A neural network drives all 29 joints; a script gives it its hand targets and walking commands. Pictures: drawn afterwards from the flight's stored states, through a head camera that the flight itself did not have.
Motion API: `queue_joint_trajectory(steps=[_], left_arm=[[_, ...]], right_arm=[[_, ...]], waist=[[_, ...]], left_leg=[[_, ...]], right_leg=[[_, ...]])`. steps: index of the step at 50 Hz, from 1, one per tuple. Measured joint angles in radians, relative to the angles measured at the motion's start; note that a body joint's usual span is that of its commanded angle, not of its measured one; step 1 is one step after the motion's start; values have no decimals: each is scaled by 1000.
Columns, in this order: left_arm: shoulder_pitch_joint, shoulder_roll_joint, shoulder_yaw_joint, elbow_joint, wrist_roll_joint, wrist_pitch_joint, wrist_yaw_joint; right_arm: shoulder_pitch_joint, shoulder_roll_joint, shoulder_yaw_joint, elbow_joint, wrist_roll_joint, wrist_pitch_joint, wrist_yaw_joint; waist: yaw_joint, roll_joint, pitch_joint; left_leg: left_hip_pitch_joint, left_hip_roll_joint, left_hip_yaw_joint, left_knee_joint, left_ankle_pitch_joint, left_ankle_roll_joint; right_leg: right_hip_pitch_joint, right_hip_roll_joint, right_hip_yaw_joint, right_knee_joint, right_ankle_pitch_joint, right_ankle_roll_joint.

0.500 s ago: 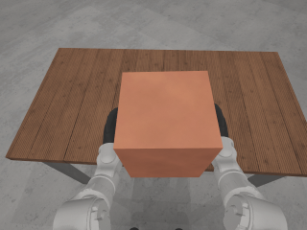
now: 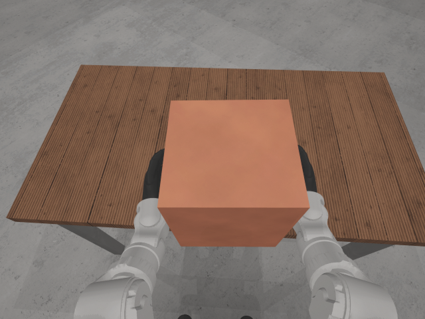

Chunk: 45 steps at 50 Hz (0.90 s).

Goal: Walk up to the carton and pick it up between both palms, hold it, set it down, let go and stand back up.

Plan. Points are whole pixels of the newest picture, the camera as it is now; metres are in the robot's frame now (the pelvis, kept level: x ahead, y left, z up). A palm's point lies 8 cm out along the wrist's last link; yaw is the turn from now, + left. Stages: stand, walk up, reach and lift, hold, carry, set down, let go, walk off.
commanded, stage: reach and lift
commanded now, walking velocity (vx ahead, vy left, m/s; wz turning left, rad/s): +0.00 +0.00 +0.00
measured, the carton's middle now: (228, 181) +0.38 -0.02 -0.01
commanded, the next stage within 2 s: none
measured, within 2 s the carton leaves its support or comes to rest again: leaves its support in 0.76 s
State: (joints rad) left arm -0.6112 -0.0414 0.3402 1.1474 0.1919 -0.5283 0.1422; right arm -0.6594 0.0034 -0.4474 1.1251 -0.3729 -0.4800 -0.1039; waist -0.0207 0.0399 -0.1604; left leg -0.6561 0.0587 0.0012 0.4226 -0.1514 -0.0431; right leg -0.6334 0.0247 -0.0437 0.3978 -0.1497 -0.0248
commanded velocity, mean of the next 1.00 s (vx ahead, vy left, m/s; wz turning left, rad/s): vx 0.00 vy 0.00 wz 0.00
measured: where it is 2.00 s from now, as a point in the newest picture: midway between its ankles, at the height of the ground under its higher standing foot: outside the picture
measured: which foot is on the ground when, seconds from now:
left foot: down 0.00-1.00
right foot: down 0.00-1.00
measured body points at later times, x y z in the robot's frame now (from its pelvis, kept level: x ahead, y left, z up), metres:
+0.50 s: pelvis +0.00 +0.00 -0.01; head +0.10 -0.01 +0.43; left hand +0.38 +0.14 -0.03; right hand +0.39 -0.17 -0.02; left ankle +0.00 +0.14 -0.73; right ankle +0.00 -0.10 -0.73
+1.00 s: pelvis -0.02 -0.01 -0.02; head +0.03 -0.03 +0.42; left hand +0.38 +0.13 +0.01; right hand +0.39 -0.18 +0.02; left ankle +0.01 +0.14 -0.73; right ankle +0.00 -0.10 -0.73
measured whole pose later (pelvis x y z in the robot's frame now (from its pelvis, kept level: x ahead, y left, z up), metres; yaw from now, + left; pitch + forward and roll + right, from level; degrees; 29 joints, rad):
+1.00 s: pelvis -0.02 -0.01 -0.02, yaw +1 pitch +21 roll +1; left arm -0.61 0.03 0.05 1.04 -0.15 -0.31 0.19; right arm -0.68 -0.09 -0.06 1.00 0.00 -0.20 -0.16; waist -0.03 0.05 -0.29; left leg -0.79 0.04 0.00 0.66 -0.24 -0.04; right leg -0.80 0.00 -0.04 0.70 -0.27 -0.03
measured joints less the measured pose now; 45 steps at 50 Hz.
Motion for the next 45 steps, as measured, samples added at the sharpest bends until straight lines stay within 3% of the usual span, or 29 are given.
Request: queue_joint_trajectory(steps=[16,28,45], left_arm=[[-1,16,-49,13,-43,7,8],[31,23,-139,-10,-141,18,26],[28,60,-280,-73,-317,155,51]], right_arm=[[1,-14,69,22,64,3,-23],[23,-44,197,6,150,28,-43],[13,-82,359,-92,329,216,-50]], waist=[[2,-4,-36],[1,-1,-77],[-10,7,-127]], left_leg=[[-38,0,-3,26,-8,-3],[-87,0,-12,76,-25,-5],[-139,-11,-7,193,-65,-4]], right_leg=[[-44,-1,-2,38,-15,-3],[-90,-2,-10,89,-35,-6],[-163,-15,-3,248,-96,-8]])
